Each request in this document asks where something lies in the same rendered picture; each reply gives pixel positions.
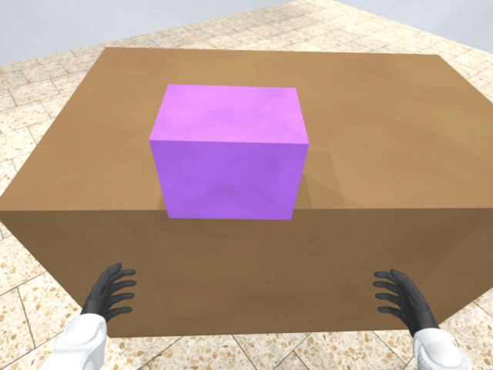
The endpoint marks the pedestal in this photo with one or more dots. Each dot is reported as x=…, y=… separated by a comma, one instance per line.
x=398, y=175

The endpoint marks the left robot hand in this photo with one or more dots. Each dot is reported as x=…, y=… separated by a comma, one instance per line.
x=100, y=300

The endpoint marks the robot left forearm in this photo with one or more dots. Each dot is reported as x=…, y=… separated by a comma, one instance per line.
x=81, y=346

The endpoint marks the carton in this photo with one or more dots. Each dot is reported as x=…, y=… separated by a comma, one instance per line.
x=229, y=152

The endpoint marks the right robot hand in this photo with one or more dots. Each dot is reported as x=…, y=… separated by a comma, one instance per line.
x=414, y=310

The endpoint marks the robot right forearm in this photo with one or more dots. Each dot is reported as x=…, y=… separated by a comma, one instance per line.
x=435, y=349

